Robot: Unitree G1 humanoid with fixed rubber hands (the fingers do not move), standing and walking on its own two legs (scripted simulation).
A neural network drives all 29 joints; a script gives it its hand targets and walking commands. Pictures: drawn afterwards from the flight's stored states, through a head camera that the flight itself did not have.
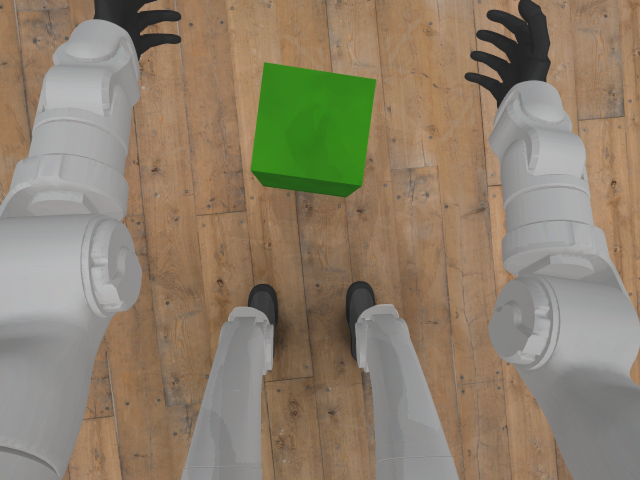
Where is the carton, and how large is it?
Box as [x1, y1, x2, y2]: [251, 62, 375, 196]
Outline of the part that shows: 264,62 251,162 251,171 260,182 266,186 347,196 359,187 362,182 375,79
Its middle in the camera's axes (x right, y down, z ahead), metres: -0.02 -0.22 +0.84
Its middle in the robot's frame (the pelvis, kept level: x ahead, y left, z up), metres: +0.56 -0.01 -0.54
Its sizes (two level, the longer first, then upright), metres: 0.210 0.200 0.250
